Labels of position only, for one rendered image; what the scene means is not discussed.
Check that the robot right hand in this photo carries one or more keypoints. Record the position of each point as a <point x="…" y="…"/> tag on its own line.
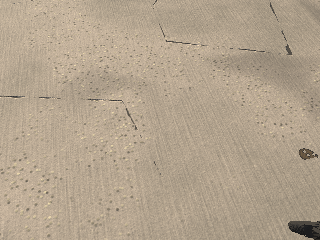
<point x="306" y="228"/>

